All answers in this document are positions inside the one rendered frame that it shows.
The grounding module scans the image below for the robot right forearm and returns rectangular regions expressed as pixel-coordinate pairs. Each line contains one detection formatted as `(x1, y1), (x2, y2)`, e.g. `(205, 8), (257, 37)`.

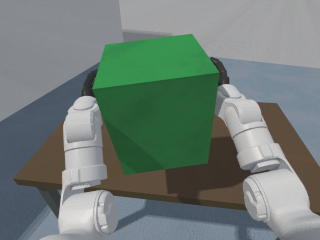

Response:
(214, 84), (310, 207)

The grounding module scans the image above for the robot left forearm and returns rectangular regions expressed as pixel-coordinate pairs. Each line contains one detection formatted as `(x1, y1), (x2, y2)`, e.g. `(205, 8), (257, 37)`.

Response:
(58, 96), (108, 232)

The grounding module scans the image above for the robot right upper arm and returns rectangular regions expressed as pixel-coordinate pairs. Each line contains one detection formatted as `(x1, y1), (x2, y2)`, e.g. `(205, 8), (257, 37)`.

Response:
(242, 168), (320, 240)

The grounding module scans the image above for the carton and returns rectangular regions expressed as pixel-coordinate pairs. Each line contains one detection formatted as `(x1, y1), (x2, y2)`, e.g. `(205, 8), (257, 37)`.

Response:
(92, 34), (220, 175)

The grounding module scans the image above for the table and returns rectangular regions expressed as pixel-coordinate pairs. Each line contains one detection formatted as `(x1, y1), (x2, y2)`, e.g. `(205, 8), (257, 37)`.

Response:
(13, 102), (320, 240)

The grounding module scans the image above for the left robot hand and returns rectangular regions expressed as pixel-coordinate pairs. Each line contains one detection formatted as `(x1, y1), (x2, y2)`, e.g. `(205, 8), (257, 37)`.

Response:
(81, 69), (98, 98)

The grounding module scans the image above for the right robot hand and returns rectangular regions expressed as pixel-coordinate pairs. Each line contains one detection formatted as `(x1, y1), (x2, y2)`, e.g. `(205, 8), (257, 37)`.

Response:
(210, 57), (230, 87)

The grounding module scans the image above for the robot left upper arm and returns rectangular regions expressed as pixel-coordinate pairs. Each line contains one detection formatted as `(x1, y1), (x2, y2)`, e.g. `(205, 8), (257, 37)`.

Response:
(40, 189), (119, 240)

